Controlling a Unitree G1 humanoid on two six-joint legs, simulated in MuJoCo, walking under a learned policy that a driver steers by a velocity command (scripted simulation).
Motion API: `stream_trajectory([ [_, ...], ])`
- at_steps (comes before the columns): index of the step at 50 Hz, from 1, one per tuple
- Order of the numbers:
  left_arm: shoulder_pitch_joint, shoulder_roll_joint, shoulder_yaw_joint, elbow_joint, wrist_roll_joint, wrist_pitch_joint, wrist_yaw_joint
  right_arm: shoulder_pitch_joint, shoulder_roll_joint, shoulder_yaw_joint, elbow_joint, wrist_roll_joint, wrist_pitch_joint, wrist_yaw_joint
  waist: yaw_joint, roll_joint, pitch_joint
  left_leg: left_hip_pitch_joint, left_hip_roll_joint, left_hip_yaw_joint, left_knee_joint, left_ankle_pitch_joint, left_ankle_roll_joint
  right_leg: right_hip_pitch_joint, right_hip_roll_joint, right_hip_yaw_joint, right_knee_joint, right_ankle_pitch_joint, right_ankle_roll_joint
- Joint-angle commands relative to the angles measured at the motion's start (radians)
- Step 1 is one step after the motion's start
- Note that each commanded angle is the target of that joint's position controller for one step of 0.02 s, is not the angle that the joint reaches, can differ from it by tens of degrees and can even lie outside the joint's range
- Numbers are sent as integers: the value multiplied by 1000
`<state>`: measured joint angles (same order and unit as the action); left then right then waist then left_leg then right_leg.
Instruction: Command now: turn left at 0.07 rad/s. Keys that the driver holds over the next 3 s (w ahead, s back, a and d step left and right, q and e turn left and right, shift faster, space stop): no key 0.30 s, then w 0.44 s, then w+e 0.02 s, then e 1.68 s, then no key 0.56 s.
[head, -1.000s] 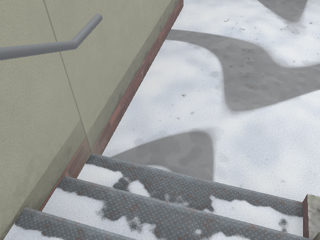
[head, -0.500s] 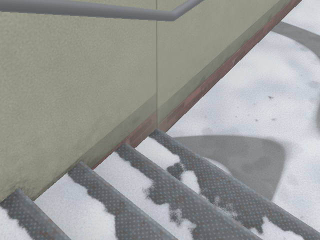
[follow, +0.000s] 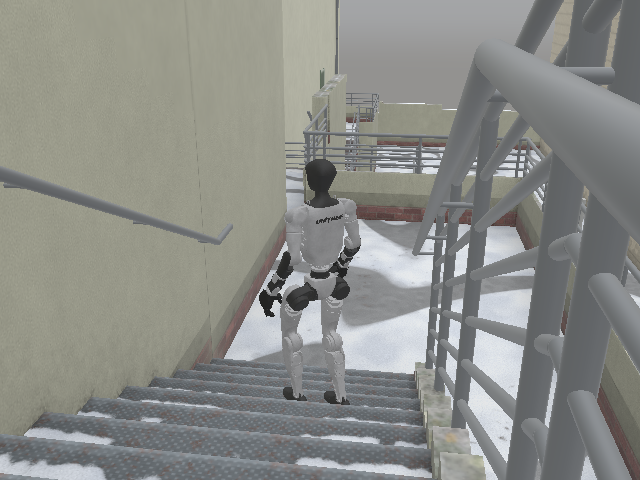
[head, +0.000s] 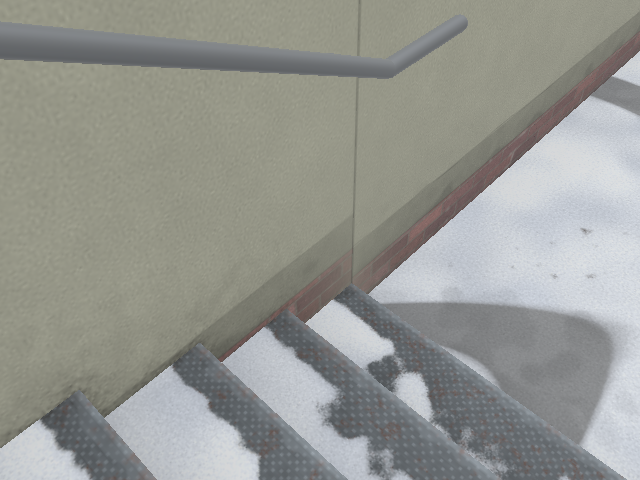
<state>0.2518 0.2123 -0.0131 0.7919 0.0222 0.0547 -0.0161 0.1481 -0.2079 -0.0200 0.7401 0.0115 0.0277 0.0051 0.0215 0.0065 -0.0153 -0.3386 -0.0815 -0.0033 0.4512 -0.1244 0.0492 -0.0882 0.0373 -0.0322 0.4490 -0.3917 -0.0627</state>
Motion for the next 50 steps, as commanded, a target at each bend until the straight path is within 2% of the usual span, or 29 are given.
stream_trajectory([
  [1, -62, 98, 16, -73, 8, -43, -6, -10, -65, -17, -21, -11, -21, 5, -20, -128, 24, 75, 89, -95, -102, 25, -33, -21, -230, 186, -155, 588, 24],
  [4, 3, 114, 21, -48, 1, -53, -16, -10, -81, -22, 5, -11, -24, 11, 4, -95, -6, 152, 112, -109, -122, 100, -27, -16, -166, 134, -167, 422, 49],
  [7, 30, 115, 27, -43, 0, -49, -19, 6, -80, -22, 39, -9, -25, 14, -2, -50, 18, 131, 113, -106, -122, 91, -27, -26, -168, 145, -178, 348, 36],
  [8, 29, 98, 21, -44, 4, -47, -19, 12, -61, -17, 51, -10, -21, 12, -1, -41, 13, 141, 111, -113, -136, 86, -30, -25, -171, 141, -183, 342, 39],
  [16, 72, 97, 27, -16, 10, -37, -16, 70, -55, -19, 157, -4, -17, -2, -4, -20, 26, 154, 121, -115, -145, 80, -24, -21, -148, 134, -221, 199, 33],
  [18, 95, 123, 39, -2, 15, -35, -9, 58, -67, -25, 172, -6, -13, -5, 8, -38, 65, 112, 93, -86, -116, 4, -16, -23, -146, 160, -270, -10, 9],
  [21, 135, 172, 67, 6, 14, -47, -1, -23, -93, -35, 145, -16, -30, 0, 35, -96, 166, -98, 59, -11, -1, -124, -8, 20, -235, 260, -338, -209, -71],
  [23, 154, 185, 82, 12, 11, -58, 7, -90, -107, -39, 115, -30, -46, 4, 49, -97, 221, -214, 92, 9, 80, -126, -6, 87, -292, 294, -344, -76, -120],
  [26, 179, 189, 92, 34, 27, -78, 16, -79, -106, -42, 108, -27, -69, 12, 34, -84, 185, -264, 102, 34, 165, -175, 23, 227, -297, 235, -234, 537, -144],
  [27, 194, 189, 92, 37, 12, -90, 15, -83, -112, -44, 91, -25, -81, 9, 36, -85, 169, -251, 94, 51, 187, -157, 28, 228, -293, 229, -219, 599, -146],
  [28, 198, 204, 95, 46, 11, -92, 15, -91, -116, -46, 84, -21, -81, 7, 31, -91, 163, -251, 93, 61, 204, -155, 38, 239, -291, 216, -206, 659, -148],
  [29, 194, 224, 108, 62, 9, -87, 17, -65, -148, -57, 96, -30, -77, 9, 22, -80, 152, -257, 118, 27, 296, -92, 50, 251, -315, 203, -175, 750, -162],
  [30, 196, 220, 106, 58, 3, -84, 15, -32, -153, -57, 92, -22, -75, 11, -1, -51, 111, -249, 116, 19, 289, -133, 64, 279, -314, 195, -146, 743, -163],
  [31, 183, 223, 109, 62, 12, -85, 17, 5, -141, -54, 102, -17, -74, 8, -33, -54, 129, -217, 112, 27, 283, -179, 82, 242, -311, 162, -112, 789, -150],
  [32, 163, 227, 111, 56, 12, -81, 17, 41, -128, -51, 113, -25, -75, -1, -46, -64, 109, -112, 84, 62, 280, -189, 87, 169, -285, 112, -48, 853, -128],
  [33, 129, 217, 105, 50, 9, -68, 7, 165, -125, -53, 179, -19, -66, 4, -97, -49, 50, 77, 54, 82, 255, -221, 107, 63, -239, 62, 90, 880, -111],
  [34, 75, 217, 106, 41, 11, -55, 3, 364, -122, -59, 248, -26, -61, 3, -194, -37, -15, 362, 47, 25, 144, -229, 142, -123, -169, 18, 321, 783, -69],
  [35, 101, 118, 82, 23, -9, -54, -14, 493, -261, -96, 281, -34, -43, -8, -205, 209, -73, 529, 275, -412, -67, -344, 261, -392, 40, -75, 780, 227, 13],
  [36, 77, 114, 78, 14, -7, -58, -7, 431, -265, -90, 277, -19, -35, -10, -170, 190, -39, 511, 370, -616, -162, -327, 309, -597, 95, 69, 878, -131, -8],
  [37, 63, 123, 76, 12, -16, -65, -2, 344, -257, -85, 254, -23, -35, -14, -135, 128, 49, 408, 395, -540, -142, -383, 300, -648, 20, 143, 880, -81, -21],
  [38, 63, 136, 79, 27, -23, -69, 3, 266, -216, -74, 240, -44, -38, -20, -96, 48, 113, 264, 382, -453, -127, -315, 262, -601, -23, 157, 833, -20, -18],
  [39, 59, 152, 79, 31, 3, -80, 1, 221, -203, -66, 219, -51, -49, -18, -67, -5, 135, 160, 359, -371, -183, -247, 223, -530, -36, 150, 765, -24, 7],
  [40, 88, 156, 84, 34, 43, -69, -1, 195, -211, -66, 232, -48, -75, -16, -29, 17, 149, 92, 348, -309, -162, -99, 210, -474, -37, 124, 743, 8, 24],
  [41, 98, 174, 98, 44, 51, -62, 3, 157, -195, -57, 224, -57, -102, -11, -6, -28, 148, 21, 328, -243, -92, 94, 198, -428, -15, 153, 740, 175, 25],
  [42, 50, 189, 106, 23, 36, -46, 10, 128, -175, -55, 230, -41, -126, -5, 9, -18, 148, -44, 279, -130, -73, 97, 141, -400, -10, 157, 645, 280, 30],
  [43, 61, 156, 101, 16, 36, -35, 1, 90, -164, -48, 231, -35, -131, 0, 33, 26, 114, -92, 245, -58, -63, 117, 126, -334, 2, 119, 568, 401, 27],
  [44, 38, 146, 94, 9, 43, -37, 1, 65, -149, -45, 230, -33, -137, 4, 37, 67, 88, -131, 215, -11, -18, 96, 119, -300, -12, 115, 473, 536, 31],
  [46, -6, 136, 85, -9, 31, -55, -3, 114, -118, -33, 238, -40, -136, 0, 15, 108, 56, -124, 221, 3, 51, 118, 134, -276, -4, 89, 398, 670, 33],
  [50, -157, 99, 71, -56, 32, -50, -29, 254, -101, -18, 238, -30, -119, -31, -60, 45, 84, -39, 237, 20, 245, 42, 96, -343, 4, 46, 229, 791, 32],
])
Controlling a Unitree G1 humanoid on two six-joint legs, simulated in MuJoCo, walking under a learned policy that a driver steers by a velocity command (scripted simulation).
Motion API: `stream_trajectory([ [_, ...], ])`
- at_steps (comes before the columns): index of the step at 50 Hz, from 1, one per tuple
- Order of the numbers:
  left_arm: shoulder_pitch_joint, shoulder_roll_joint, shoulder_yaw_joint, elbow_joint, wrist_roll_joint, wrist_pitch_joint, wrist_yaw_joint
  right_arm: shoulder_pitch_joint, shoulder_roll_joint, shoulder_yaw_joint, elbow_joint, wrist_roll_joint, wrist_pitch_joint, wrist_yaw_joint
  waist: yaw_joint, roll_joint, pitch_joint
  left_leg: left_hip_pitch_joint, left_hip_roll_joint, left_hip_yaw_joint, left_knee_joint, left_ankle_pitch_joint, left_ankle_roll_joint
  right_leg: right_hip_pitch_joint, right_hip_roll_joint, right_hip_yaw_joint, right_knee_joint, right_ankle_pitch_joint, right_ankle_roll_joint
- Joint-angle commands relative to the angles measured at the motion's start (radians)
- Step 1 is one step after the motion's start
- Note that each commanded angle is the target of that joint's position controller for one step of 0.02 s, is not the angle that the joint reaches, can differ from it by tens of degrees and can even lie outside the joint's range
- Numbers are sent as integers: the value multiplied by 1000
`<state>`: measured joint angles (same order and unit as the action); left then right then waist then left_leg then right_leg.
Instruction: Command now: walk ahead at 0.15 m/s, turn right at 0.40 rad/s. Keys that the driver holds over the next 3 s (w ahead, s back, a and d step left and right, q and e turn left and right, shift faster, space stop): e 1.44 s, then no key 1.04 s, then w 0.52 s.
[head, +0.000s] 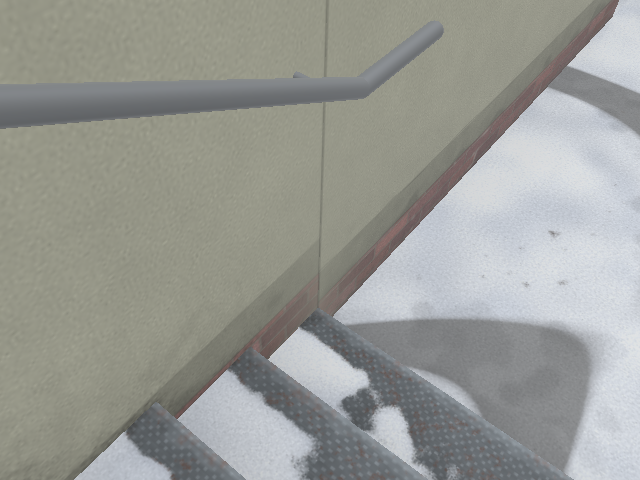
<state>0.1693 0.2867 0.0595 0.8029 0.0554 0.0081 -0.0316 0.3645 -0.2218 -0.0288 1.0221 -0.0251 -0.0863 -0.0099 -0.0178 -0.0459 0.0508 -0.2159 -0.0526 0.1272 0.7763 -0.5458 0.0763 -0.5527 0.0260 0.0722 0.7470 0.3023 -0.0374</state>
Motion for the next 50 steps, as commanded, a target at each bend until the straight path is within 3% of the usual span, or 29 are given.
stream_trajectory([
  [1, -61, 11, -7, -71, 1, 8, -28, 68, -72, -12, -41, 14, 4, -20, -19, 98, 25, -145, 209, -120, -3, 459, 62, 115, 23, -66, -77, 109, 3],
  [3, -71, 1, -11, -66, -15, 5, -40, 99, -60, -10, -71, 7, 28, -46, -44, 74, 66, -125, 202, -105, 82, 441, 42, 129, 12, -91, -236, 67, 7],
  [5, 13, 1, -11, -30, -31, -19, -12, 88, -77, -15, -81, -11, 44, -60, -23, 53, 45, -132, 190, -89, 271, 458, 50, 273, 4, -117, -383, 102, 14],
  [7, 357, 29, 11, 100, 4, -33, 3, 4, -101, -21, -97, 4, 70, -58, 162, -46, -70, -213, 123, 2, 752, 499, 48, 626, -21, -122, -560, 214, -61],
  [8, 383, 121, 32, 112, 10, -33, -1, 10, -70, -32, -140, 35, 70, -40, 139, -256, -117, -550, -23, 101, 1205, -217, 1, 890, -191, 19, -301, 833, -148],
  [9, 372, 208, 45, 57, -19, -42, -5, -7, -77, -23, -222, 61, 76, -45, 113, -191, -300, -808, -6, -23, 1434, -288, -15, 1123, -388, 282, -44, 1224, -297],
  [10, 324, 244, 61, 22, -46, -32, 2, -62, -84, -10, -260, 34, 86, -56, 126, -39, -393, -900, 32, -83, 1517, -218, -29, 1115, -478, 331, -119, 1097, -405],
  [11, 253, 199, 46, -4, -55, -17, 17, -77, -88, -7, -258, -5, 95, -64, 91, 95, -339, -895, 49, -114, 1467, -147, -46, 947, -466, 325, -195, 821, -424],
  [12, 162, 185, 37, -29, -29, -16, 45, -99, -69, 5, -295, -5, 100, -67, 54, 51, -286, -898, 77, -169, 1311, -37, -71, 763, -501, 453, -303, 309, -471],
  [13, 102, 116, 16, -32, -22, -12, 55, -127, -99, -5, -277, -20, 126, -77, 17, 108, -194, -829, 77, -161, 1253, 10, -87, 583, -449, 437, -362, 117, -440],
  [14, 108, 93, -2, -19, -21, -19, 53, -174, -99, -7, -288, -26, 151, -83, 16, 113, -133, -761, 71, -174, 1206, 87, -89, 425, -373, 403, -349, 72, -384],
  [16, 123, 107, -14, -4, -31, -36, 44, -178, -50, 0, -303, -21, 176, -79, -21, 116, -86, -729, 44, -151, 1099, 239, -90, 270, -231, 315, -306, 79, -297],
  [18, 156, 118, -15, 3, -42, -51, 52, -209, -10, 12, -326, -29, 173, -83, 6, 44, -123, -793, 11, -130, 1126, 274, -104, 314, -186, 318, -238, 198, -253],
  [20, 176, 93, -28, -6, -54, -44, 77, -299, 6, 23, -391, -33, 155, -81, 26, 2, -143, -866, 17, -159, 962, 351, -141, 382, -166, 339, -222, 74, -223],
  [22, 202, 79, -35, -23, -41, -20, 92, -380, 17, 39, -451, -29, 150, -65, 66, -30, -136, -922, 16, -154, 837, 389, -150, 416, -142, 396, -246, -110, -179],
  [25, 211, 88, -20, -62, -44, 12, 92, -422, 11, 43, -502, -36, 148, -57, 92, -77, -135, -914, 14, -180, 671, 380, -163, 441, -120, 454, -299, -425, -159],
  [28, 161, 114, 6, -123, -38, 39, 81, -483, -19, 39, -534, -26, 134, -29, 120, -119, -88, -722, 15, -200, 318, 421, -164, 360, -101, 504, -405, -790, -171],
  [30, 127, 140, 20, -149, -38, 53, 69, -495, -24, 42, -543, -7, 121, -21, 120, -120, -71, -519, 3, -197, 212, 405, -151, 247, -112, 515, -439, -805, -177],
  [33, 56, 145, 27, -196, -33, 69, 50, -379, -53, 34, -519, 23, 121, -21, 62, -173, -53, -122, -26, -181, -24, 294, -114, 57, -64, 488, -464, -866, -158],
  [34, 36, 146, 29, -210, -24, 70, 48, -272, -62, 24, -490, 18, 124, -19, 11, -164, -33, 51, -23, -179, -100, 282, -100, -33, -43, 486, -428, -903, -139],
  [36, 23, 109, 30, -234, 0, 51, 49, -41, -96, 11, -428, 25, 107, -31, -100, -31, -5, 365, 64, -240, -221, 127, -84, -265, 51, 397, -214, -1003, -83],
  [37, 33, -13, 13, -267, -7, 36, 49, 110, -172, 8, -423, 40, 80, -26, -128, 172, -77, 417, 346, -568, -341, -127, -70, -354, 187, 196, 238, -1135, -24],
  [38, -38, 37, 30, -324, -12, 19, 38, 118, -268, -12, -443, 21, 78, -32, -115, 227, -28, 408, 468, -919, -508, -49, -35, -592, 265, 261, 392, -1132, 24],
  [39, -97, 90, 44, -331, 9, 7, 39, 92, -254, -19, -423, 6, 67, -37, -98, 222, 19, 321, 427, -920, -545, -30, -51, -650, 230, 276, 515, -981, 55],
  [41, -61, 54, 29, -307, 8, 22, 43, -65, -134, 22, -448, -5, 63, -32, 4, 283, 0, 141, 294, -608, -436, 62, -60, -655, 225, 158, 863, -820, 77],
  [43, -35, 42, 25, -302, -1, 60, 36, -167, -86, 52, -479, -26, 67, -36, 75, 311, -68, -112, 203, -398, -400, 239, -26, -528, 218, 75, 1175, -717, 119],
  [46, -54, 36, 8, -338, -19, 111, 40, -163, -95, 55, -477, -22, 80, -41, 101, 209, -97, -263, 196, -322, -394, 292, 22, -482, 204, 22, 1466, -651, 165],
  [49, -121, 46, -5, -375, -8, 124, 41, -79, -153, 30, -462, -11, 85, -49, 46, 133, -70, -189, 205, -330, -409, 223, 43, -562, 185, 9, 1559, -592, 179],
  [50, -135, 28, -17, -379, -20, 131, 37, -60, -163, 23, -463, -9, 88, -54, 25, 136, -82, -128, 207, -335, -395, 218, 74, -589, 195, -9, 1595, -618, 181],
])
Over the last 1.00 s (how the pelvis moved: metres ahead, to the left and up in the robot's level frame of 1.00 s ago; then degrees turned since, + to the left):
0.22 0.05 -0.03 -3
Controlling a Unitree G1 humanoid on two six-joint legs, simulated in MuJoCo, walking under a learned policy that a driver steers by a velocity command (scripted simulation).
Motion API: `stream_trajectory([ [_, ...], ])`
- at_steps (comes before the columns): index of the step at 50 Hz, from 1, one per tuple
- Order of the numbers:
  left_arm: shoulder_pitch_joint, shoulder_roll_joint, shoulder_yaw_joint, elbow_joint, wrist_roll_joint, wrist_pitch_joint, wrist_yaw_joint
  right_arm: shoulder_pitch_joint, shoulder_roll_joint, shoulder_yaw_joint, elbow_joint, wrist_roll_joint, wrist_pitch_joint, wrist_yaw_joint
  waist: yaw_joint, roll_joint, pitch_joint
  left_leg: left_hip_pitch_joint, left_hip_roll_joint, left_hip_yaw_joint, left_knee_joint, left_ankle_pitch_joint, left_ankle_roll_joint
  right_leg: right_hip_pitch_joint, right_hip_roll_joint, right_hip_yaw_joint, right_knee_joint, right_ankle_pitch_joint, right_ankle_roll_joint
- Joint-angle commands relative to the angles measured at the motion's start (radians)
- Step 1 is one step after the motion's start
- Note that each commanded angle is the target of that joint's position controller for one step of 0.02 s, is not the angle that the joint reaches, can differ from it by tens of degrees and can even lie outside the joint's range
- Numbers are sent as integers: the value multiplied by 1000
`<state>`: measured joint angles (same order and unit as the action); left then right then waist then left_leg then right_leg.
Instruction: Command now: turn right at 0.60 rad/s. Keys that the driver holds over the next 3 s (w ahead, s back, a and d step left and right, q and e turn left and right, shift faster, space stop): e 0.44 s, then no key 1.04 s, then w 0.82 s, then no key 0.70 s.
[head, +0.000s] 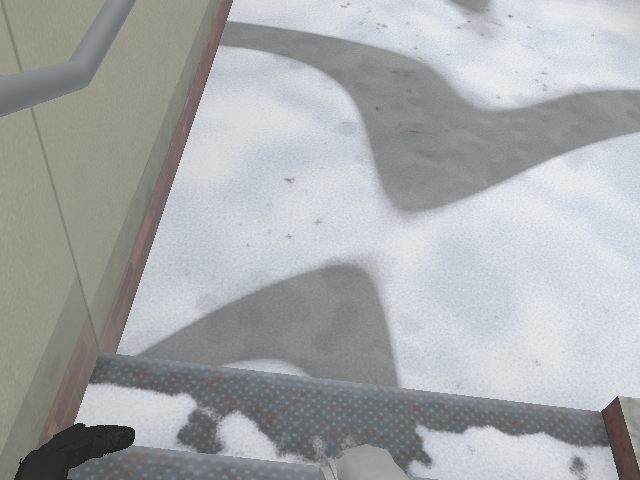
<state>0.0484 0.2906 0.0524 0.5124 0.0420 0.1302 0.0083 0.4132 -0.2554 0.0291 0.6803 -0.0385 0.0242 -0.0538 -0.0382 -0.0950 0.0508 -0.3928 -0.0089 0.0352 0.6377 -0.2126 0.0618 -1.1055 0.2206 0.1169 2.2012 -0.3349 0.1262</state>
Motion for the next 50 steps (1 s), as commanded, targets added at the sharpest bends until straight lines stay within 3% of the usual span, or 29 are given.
stream_trajectory([
  [1, -33, 6, -20, -97, -10, 19, -2, -79, -126, -36, -122, 7, -23, -16, 24, 198, -85, 115, 175, -246, -244, -92, 116, -85, -3, -62, 154, -8, 18],
  [4, -66, 32, -12, -92, -9, 21, 3, -1, -139, -54, -131, 2, -27, -21, -21, 176, -127, 248, 231, -254, -240, 13, 165, -96, -25, -71, 135, -37, -3],
  [8, -91, 37, -11, -109, -10, 15, 7, 2, -154, -72, -131, -1, -41, -34, -25, 173, -173, 352, 324, -280, -240, 116, 212, -56, -80, -36, 106, -89, -25],
  [10, -126, 20, -14, -135, 4, 3, 13, 30, -168, -83, -110, 3, -55, -50, -46, 145, -162, 367, 384, -305, -287, 82, 244, -40, -121, -19, 55, -83, -37],
  [11, -123, 10, -20, -128, -11, 1, 18, 33, -160, -75, -111, 2, -51, -49, -59, 115, -164, 346, 388, -271, -307, 122, 272, -2, -117, -81, 30, -126, -47],
  [12, -109, -26, -29, -138, -31, -7, 18, 48, -210, -87, -95, 0, -56, -45, -63, 198, -176, 356, 429, -267, -364, 322, 304, 50, -133, -114, 132, -298, -71],
  [13, -123, -20, -28, -149, -42, -12, 17, 32, -218, -95, -90, -4, -53, -39, -54, 208, -181, 372, 435, -234, -363, 391, 309, 57, -161, -90, 124, -352, -88],
  [14, -124, -25, -31, -153, -46, -14, 19, 21, -212, -96, -89, -8, -54, -38, -59, 200, -203, 371, 416, -195, -365, 396, 294, 102, -166, -90, 109, -379, -99],
  [17, -46, 3, -38, -150, -52, -11, 1, -99, -231, -97, -106, -2, -51, -21, 18, 181, -210, 178, 345, 13, -427, 198, 166, 403, -196, -135, -201, -427, -151],
  [18, 52, 4, -48, -134, -51, -7, -15, -192, -244, -102, -133, 17, -46, -15, 86, 213, -208, 8, 301, 112, -477, 81, 78, 651, -198, -152, -417, -456, -194],
  [19, 116, 10, -55, -130, -66, 5, -38, -142, -272, -128, -90, 44, -19, -22, 93, 309, -162, -40, 263, 116, -531, -300, 15, 748, -164, -121, -838, -861, -262],
  [20, 206, 30, -55, -84, -69, 14, -51, -72, -295, -151, -73, 45, 3, -22, 62, 364, -113, -128, 274, 103, -551, -477, 1, 879, -88, -206, -928, -957, -307],
  [21, 469, 74, -32, 22, -54, 15, -54, -165, -298, -166, -74, 54, 10, -17, 205, 241, -52, -361, 271, 85, -276, -528, -11, 1108, -107, -118, -1041, -689, -353],
  [22, 630, 71, -36, 102, -90, -16, -62, -298, -160, -135, -93, 15, 34, 3, 359, -200, 160, -909, 109, 74, 381, -932, -46, 1085, -188, 445, -1424, -807, -430],
  [23, 584, 225, -8, 63, -135, -43, -18, -510, -164, -139, -274, -43, -6, 58, 358, -431, 227, -1210, -41, -323, 400, -755, -77, 987, -462, 1155, -1799, -264, -454],
  [24, 489, 173, -33, 106, -74, -72, 28, -479, -143, -128, -252, -4, -60, 53, 241, -182, 277, -1089, -87, -498, 404, -516, -96, 845, -502, 1100, -1853, -175, -400],
  [25, 308, 147, -41, 109, -26, -77, 54, -295, -88, -111, -159, 17, -71, 46, 70, -155, 205, -834, -113, -492, 410, -319, -87, 688, -436, 883, -1755, -92, -333],
  [26, 160, 132, -42, 111, 7, -79, 49, -210, -80, -110, -87, 2, -51, 41, -32, -141, 139, -617, -155, -396, 548, -163, -90, 541, -353, 631, -1637, 48, -275],
  [27, 69, 97, -47, 115, 4, -85, 30, -103, -113, -127, -23, -4, -22, 36, -109, -113, 80, -427, -170, -294, 657, -16, -95, 391, -309, 464, -1560, 130, -247],
  [28, 11, 45, -60, 115, -8, -89, 9, -32, -149, -146, 24, 13, 10, 30, -153, -104, 26, -252, -160, -224, 728, 73, -108, 287, -282, 349, -1577, 140, -222],
  [30, 21, 15, -63, 134, -46, -90, -5, -38, -143, -145, 58, 32, 52, 43, -143, -23, -13, -165, -122, -165, 825, 161, -110, 308, -288, 277, -1605, 57, -240],
  [32, 128, 20, -61, 190, -65, -93, 11, -115, -109, -126, 60, 24, 63, 56, -87, 80, 0, -176, -81, -129, 775, 229, -96, 430, -287, 247, -1607, 14, -284],
  [35, 342, 25, -58, 289, -47, -108, 42, -195, -73, -109, 66, -8, 62, 63, 21, 59, -21, -277, -41, -136, 539, 275, -81, 781, -270, 205, -1583, 169, -319],
  [39, 471, -4, -63, 346, -11, -144, 63, -244, -61, -108, 91, 8, 36, 57, 114, -20, -62, -343, -21, -198, 294, 224, -115, 1053, -297, 223, -1507, 529, -371],
  [44, 437, 4, -60, 371, -6, -167, 61, -256, -53, -98, 129, 18, -11, 62, 138, -2, -80, -214, 13, -217, -6, 203, -111, 995, -284, 297, -1361, 549, -403],
  [45, 464, -11, -66, 377, -26, -168, 59, -279, -84, -108, 121, 37, -19, 59, 136, 49, -51, -215, 12, -191, -26, 187, -117, 963, -259, 259, -1393, 518, -359],
  [46, 454, 19, -62, 391, -27, -172, 61, -288, -76, -108, 133, 44, -22, 62, 125, 72, -22, -196, -6, -177, -30, 174, -118, 933, -259, 249, -1410, 467, -344],
  [48, 446, 42, -61, 416, -18, -173, 67, -280, -54, -104, 165, 36, -24, 70, 113, 102, 28, -179, -19, -155, -62, 207, -87, 904, -240, 246, -1372, 402, -337],
  [50, 479, 53, -61, 453, -18, -179, 68, -301, -37, -99, 172, 41, -30, 70, 121, 72, 39, -177, -30, -142, -61, 212, -69, 926, -234, 249, -1368, 445, -333],
])
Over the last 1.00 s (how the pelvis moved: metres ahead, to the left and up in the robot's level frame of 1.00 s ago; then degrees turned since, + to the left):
0.14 0.13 -0.14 -33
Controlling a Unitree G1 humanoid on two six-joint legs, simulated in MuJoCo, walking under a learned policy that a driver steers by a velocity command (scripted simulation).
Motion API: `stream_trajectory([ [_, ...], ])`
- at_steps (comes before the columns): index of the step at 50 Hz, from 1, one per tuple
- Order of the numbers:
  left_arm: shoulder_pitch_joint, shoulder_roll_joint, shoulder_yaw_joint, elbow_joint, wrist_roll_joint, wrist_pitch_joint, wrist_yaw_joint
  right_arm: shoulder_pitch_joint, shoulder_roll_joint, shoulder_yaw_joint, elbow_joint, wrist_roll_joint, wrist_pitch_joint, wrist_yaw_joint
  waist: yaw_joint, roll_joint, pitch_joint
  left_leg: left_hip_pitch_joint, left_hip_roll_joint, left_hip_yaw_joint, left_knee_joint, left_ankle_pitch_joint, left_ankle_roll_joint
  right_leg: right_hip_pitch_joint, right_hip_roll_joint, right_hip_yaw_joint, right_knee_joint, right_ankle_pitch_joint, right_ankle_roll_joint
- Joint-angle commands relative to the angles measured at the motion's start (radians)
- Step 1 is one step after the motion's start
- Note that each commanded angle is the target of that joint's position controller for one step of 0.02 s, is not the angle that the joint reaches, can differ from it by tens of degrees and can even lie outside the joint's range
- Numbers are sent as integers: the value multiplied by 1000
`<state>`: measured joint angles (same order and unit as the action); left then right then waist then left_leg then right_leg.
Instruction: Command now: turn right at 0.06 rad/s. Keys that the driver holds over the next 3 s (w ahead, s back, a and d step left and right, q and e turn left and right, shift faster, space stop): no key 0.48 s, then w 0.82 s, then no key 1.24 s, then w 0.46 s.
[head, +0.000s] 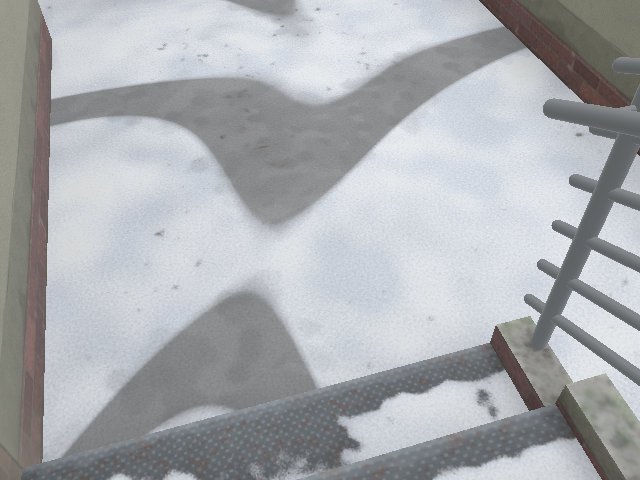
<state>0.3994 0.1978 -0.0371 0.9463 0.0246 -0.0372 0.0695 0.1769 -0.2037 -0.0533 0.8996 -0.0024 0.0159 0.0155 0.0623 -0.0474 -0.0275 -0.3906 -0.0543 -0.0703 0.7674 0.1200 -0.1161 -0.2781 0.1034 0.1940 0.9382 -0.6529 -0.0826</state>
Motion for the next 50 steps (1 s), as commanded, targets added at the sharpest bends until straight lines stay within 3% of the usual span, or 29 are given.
stream_trajectory([
  [1, 142, 137, 26, 34, -1, -17, 8, -67, -82, -15, -41, 5, -26, 3, 25, 11, 106, -167, 18, -32, -216, -104, 114, 122, -111, 155, -99, 792, -116],
  [8, 285, 93, 26, 154, 3, -20, 22, -147, -76, -8, -28, 0, -68, 8, 64, -14, 104, -173, 10, 29, -260, 60, 110, 208, -55, 135, 31, 842, -83],
  [11, 223, 96, 36, 154, -6, -27, 21, -5, -86, -1, 32, 11, -87, 5, -25, 54, 88, 156, 49, 54, -360, 535, 112, -43, 12, 31, 166, 733, -30],
  [12, 109, 105, 43, 117, -6, -36, 13, 171, -95, -1, 95, 25, -84, 1, -121, 78, 51, 480, 105, 24, -469, 711, 134, -283, 29, -34, 265, 613, 1],
  [13, 74, 97, 44, 107, 0, -43, 9, 230, -50, 15, 141, 19, -55, 0, -133, 114, 106, 521, 58, 145, -720, 527, 103, -297, 27, -72, 301, 524, -12],
  [14, 132, 67, 47, 111, 0, -51, 1, 316, -93, -2, 211, -10, -32, -13, -90, 202, 109, 733, 157, 81, -749, 749, 137, -452, 40, -85, 489, 195, -11],
  [15, 80, 92, 57, 56, -62, -58, 3, 431, -178, -17, 231, -28, -42, -25, -185, 381, -6, 1151, 369, -72, -315, 1341, 292, -884, 50, -193, 756, -373, 45],
  [16, -8, 163, 61, -16, -63, -57, 4, 440, -174, -18, 216, -29, -48, -38, -204, 388, -62, 1115, 506, -219, -242, 989, 401, -1029, -106, 6, 847, -450, 32],
  [17, -163, 200, 70, -44, -40, -63, 8, 387, -80, 8, 169, -29, -61, -38, -240, 103, 5, 926, 452, -193, -358, 712, 388, -1022, -101, -30, 793, -332, 54],
  [18, -196, 172, 67, -64, -33, -68, 0, 355, -97, 15, 167, -57, -66, -41, -207, 38, 49, 759, 428, -171, -416, 622, 369, -933, -100, -78, 719, -225, 51],
  [19, -222, 160, 71, -100, -5, -71, -11, 372, -120, 14, 185, -56, -86, -59, -169, 53, 108, 599, 439, -199, -451, 460, 351, -886, -139, -7, 652, -117, 47],
  [20, -251, 144, 63, -125, 5, -70, -17, 290, -128, 23, 158, -44, -108, -65, -109, 25, 165, 390, 318, -118, -518, 169, 295, -759, -139, -83, 372, 127, 62],
  [22, -47, 37, 51, -71, 10, -63, -72, -5, -62, 46, 42, -11, -151, -63, 32, -28, 101, -311, 99, -18, -506, -303, 239, 178, -82, -170, -247, 1025, 61],
  [23, 105, -14, 54, 0, -8, -48, -84, 10, -107, 31, 44, 1, -159, -61, 76, 52, 15, -332, 97, -8, -502, -249, 242, 428, -25, -202, -274, 1150, 70],
  [24, 241, -2, 56, 57, -9, -16, -83, -18, -160, 8, 49, 14, -140, -44, 125, 94, -61, -260, 79, 45, -497, -158, 216, 519, 17, -221, -217, 1087, 91],
  [25, 363, 26, 65, 99, 20, 19, -80, -34, -186, -2, 70, 18, -138, -23, 189, 155, -122, -252, 114, 75, -479, -18, 182, 586, 7, -221, -22, 977, 108],
  [26, 323, 51, 66, 57, 11, 32, -67, -36, -167, -3, 47, 11, -130, -18, 190, 231, 54, -343, 168, 20, -386, 13, 165, 529, -85, -129, -108, 816, 109],
  [27, 352, 110, 70, 55, 29, 30, -63, -24, -154, -6, 63, -11, -113, -10, 224, 221, 155, -263, 156, 25, -218, -147, 131, 432, -150, -75, -255, 697, 92],
  [28, 225, 204, 69, 31, 56, -2, -61, 285, -36, 8, 99, -17, -78, -11, 50, -161, 246, -199, 43, 63, 149, -750, 96, 225, -331, 113, -383, 1254, 61],
  [29, 263, 173, 55, 38, 18, -10, -71, 567, 59, 31, 189, -25, -28, -43, -33, -260, 146, -160, -12, -82, 339, -861, 135, 196, -405, 264, -351, 1367, 65],
  [30, 263, 306, 98, 39, -32, 4, -77, 599, 19, 34, 173, -29, 8, -43, -28, -362, 39, -260, -64, -102, 450, -879, 159, 191, -426, 536, -578, 502, 4],
  [31, 188, 306, 106, 24, -43, 12, -73, 429, -71, 19, 126, -41, 20, -26, -2, -274, 94, -369, -59, -123, 532, -778, 180, 126, -403, 701, -759, -222, -8],
  [32, 112, 262, 97, 4, -27, 18, -65, 275, -134, 1, 94, -35, 17, -14, 7, -206, 173, -444, -39, -136, 550, -670, 202, 49, -379, 681, -773, -520, -6],
  [33, 58, 234, 97, -6, -4, 23, -52, 210, -157, -6, 78, -30, 15, -10, -10, -194, 200, -429, -8, -149, 520, -588, 209, -42, -363, 613, -726, -527, -15],
  [35, -6, 168, 88, -9, 16, 19, -38, 200, -116, 4, 78, -29, 19, -10, -61, -107, 204, -281, 24, -94, 457, -491, 171, -229, -327, 448, -689, -356, -66],
  [38, -25, 163, 104, 6, 4, 1, -52, 239, -89, 10, 94, -32, 31, -9, -126, -39, 129, -81, 7, -11, 522, -378, 148, -393, -288, 239, -721, -81, -132],
  [41, 47, 129, 111, 51, -21, -13, -58, 167, -89, 10, 74, -54, 40, -13, -111, 48, 144, -235, 31, -67, 559, -289, 156, -270, -315, 257, -705, -53, -165],
  [43, 93, 122, 117, 67, -16, -16, -54, 128, -90, 11, 66, -58, 35, -13, -90, 58, 133, -315, 45, -79, 524, -264, 152, -150, -320, 243, -696, -22, -174],
  [50, 160, 136, 135, 74, -8, -23, -51, 69, -87, 6, 39, -55, 15, -10, -34, -5, 119, -349, 93, -38, 403, -291, 106, -9, -322, 177, -657, 41, -205],
])
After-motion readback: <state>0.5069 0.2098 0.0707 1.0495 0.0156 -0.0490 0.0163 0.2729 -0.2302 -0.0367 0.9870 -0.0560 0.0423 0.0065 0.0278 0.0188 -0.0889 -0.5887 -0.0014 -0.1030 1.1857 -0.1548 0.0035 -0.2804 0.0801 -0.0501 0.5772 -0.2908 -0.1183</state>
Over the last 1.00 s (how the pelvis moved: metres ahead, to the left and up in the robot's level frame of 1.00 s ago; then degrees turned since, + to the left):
-0.06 -0.06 0.13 -26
